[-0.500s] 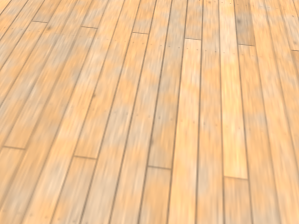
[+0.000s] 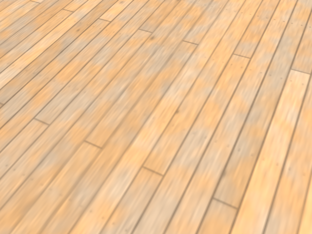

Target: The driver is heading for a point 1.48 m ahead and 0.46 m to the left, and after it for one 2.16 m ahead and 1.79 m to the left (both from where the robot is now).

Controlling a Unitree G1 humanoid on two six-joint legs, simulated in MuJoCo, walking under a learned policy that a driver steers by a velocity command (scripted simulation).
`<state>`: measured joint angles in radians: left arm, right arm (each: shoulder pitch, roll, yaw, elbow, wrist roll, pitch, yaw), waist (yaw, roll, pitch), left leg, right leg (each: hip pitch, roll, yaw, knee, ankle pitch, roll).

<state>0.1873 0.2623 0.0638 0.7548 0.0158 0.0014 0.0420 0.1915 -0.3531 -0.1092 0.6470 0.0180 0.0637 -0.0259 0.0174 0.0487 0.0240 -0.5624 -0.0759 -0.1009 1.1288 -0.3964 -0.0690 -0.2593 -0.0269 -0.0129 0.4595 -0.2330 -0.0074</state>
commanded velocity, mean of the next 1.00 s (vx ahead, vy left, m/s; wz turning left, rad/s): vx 0.00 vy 0.00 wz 0.52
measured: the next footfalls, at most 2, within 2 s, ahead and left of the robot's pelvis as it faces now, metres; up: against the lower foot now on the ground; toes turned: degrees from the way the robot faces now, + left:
left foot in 0.24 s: +0.02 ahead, +0.15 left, +0.00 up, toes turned +11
right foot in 0.70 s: +0.11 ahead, -0.06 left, +0.00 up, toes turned +30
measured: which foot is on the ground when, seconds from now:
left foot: up 0.00-0.22, down 0.24-0.70, up 0.72-1.00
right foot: down 0.00-0.26, up 0.28-0.68, down 0.70-1.00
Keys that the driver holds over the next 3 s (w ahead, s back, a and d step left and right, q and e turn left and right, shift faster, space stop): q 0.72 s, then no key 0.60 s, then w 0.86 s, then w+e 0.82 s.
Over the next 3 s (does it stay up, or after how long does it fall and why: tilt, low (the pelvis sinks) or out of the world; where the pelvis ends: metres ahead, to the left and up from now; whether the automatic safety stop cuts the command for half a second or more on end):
stays up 0.74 0.34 0.00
